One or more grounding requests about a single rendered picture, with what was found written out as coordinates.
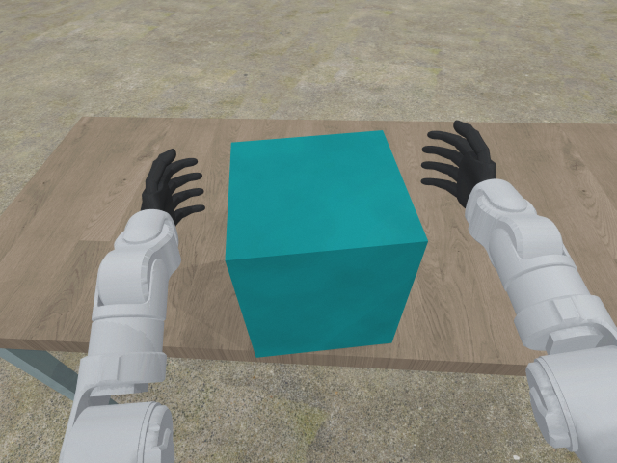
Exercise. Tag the robot left upper arm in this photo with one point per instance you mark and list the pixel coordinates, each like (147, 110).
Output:
(122, 433)

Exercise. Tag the robot right forearm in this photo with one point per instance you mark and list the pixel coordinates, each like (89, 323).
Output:
(555, 311)

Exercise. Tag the carton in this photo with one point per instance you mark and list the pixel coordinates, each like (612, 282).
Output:
(323, 241)

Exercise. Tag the robot left forearm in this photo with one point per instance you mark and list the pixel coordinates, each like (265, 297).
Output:
(130, 306)

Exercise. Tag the table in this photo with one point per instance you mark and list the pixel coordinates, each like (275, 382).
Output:
(458, 317)

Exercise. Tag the robot right hand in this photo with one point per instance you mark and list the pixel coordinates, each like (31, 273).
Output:
(473, 159)

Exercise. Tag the robot right upper arm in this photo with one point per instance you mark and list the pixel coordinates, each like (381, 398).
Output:
(573, 396)

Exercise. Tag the robot left hand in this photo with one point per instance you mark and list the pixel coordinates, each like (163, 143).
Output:
(160, 187)

